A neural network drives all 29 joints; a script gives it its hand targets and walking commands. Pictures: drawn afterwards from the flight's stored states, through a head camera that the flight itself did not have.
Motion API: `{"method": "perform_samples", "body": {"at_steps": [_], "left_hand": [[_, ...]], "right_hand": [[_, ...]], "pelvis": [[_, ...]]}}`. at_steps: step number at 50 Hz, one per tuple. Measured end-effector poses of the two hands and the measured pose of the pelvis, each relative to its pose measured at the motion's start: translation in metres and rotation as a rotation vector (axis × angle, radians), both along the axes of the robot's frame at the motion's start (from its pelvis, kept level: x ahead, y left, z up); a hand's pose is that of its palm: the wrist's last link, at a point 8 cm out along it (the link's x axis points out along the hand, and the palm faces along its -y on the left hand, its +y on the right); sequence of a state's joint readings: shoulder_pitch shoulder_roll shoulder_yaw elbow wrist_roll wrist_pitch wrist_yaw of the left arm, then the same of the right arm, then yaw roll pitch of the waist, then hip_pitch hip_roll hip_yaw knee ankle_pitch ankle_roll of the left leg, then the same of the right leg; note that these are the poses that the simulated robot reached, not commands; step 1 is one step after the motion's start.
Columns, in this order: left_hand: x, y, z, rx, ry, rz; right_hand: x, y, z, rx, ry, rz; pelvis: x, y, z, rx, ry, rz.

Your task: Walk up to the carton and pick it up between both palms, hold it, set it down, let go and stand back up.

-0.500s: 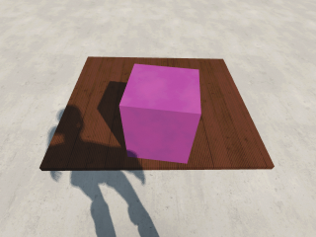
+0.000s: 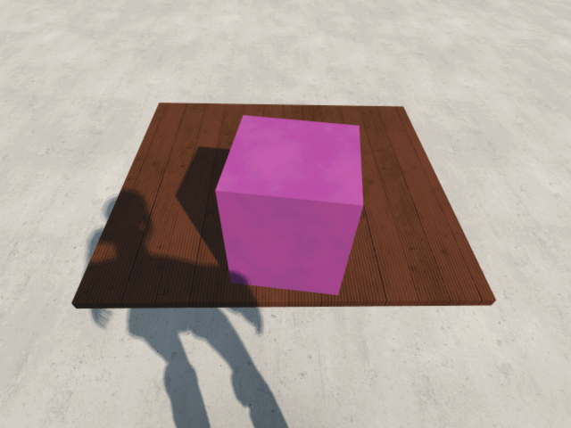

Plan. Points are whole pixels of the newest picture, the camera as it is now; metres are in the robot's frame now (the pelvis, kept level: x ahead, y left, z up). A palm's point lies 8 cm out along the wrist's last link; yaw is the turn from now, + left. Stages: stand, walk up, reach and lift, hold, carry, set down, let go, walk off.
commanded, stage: stand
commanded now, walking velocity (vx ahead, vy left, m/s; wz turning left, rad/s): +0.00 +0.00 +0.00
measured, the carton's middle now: (292, 207) +0.50 -0.01 +0.01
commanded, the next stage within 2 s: none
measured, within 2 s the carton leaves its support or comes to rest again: neither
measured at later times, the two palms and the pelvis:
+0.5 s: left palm out of the picture +0.08 +0.29 -0.11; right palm out of the picture +0.06 -0.28 -0.12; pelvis +0.00 +0.00 +0.00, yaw +0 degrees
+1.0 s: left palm out of the picture +0.08 +0.29 -0.11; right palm out of the picture +0.06 -0.28 -0.12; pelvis +0.00 +0.00 +0.00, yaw +0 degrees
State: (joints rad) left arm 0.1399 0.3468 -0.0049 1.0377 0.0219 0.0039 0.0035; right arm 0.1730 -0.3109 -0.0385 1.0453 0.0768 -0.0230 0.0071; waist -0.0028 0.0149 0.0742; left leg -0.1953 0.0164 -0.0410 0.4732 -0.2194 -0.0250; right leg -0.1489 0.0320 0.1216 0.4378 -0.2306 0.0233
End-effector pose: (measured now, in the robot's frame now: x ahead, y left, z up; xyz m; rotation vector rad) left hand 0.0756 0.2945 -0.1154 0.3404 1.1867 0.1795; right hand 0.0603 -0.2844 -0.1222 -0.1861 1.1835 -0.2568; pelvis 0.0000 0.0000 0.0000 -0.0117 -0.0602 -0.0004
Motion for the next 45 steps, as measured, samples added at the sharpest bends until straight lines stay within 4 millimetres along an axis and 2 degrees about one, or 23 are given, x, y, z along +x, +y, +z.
{"method": "perform_samples", "body": {"at_steps": [45], "left_hand": [[0.0010, 0.0004, 0.0007, 0.002, -0.001, 0.000]], "right_hand": [[0.0014, 0.0004, -0.0007, 0.002, -0.001, 0.000]], "pelvis": [[-0.0001, 0.0000, 0.0000, 0.000, 0.000, 0.000]]}}
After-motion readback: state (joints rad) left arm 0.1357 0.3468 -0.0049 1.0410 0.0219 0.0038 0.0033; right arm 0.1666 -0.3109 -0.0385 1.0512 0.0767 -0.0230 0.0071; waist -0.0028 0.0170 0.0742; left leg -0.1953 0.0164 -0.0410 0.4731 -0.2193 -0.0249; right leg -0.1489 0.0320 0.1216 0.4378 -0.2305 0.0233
